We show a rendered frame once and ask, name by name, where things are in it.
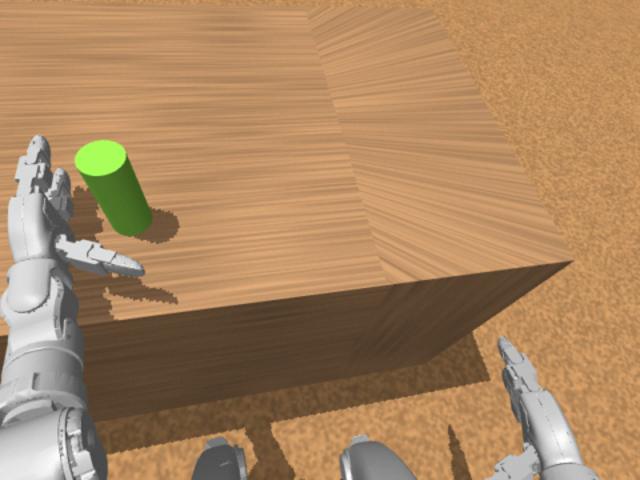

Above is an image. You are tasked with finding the left robot arm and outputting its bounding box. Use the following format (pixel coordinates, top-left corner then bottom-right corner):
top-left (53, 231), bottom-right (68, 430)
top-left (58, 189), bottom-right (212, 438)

top-left (0, 258), bottom-right (108, 480)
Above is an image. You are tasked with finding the right robot hand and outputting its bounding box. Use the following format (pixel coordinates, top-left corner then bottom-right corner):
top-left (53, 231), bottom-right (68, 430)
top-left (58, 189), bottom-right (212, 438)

top-left (484, 336), bottom-right (584, 480)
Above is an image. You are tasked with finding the left robot hand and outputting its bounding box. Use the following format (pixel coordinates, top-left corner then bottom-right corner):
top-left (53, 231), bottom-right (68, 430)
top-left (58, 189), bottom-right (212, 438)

top-left (7, 135), bottom-right (145, 277)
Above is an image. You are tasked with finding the right robot arm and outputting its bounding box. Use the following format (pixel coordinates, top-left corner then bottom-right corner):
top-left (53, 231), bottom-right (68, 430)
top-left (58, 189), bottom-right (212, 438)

top-left (540, 463), bottom-right (600, 480)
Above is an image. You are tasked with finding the can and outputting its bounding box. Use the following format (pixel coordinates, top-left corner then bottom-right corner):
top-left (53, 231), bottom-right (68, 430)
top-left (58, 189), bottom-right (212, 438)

top-left (75, 140), bottom-right (153, 236)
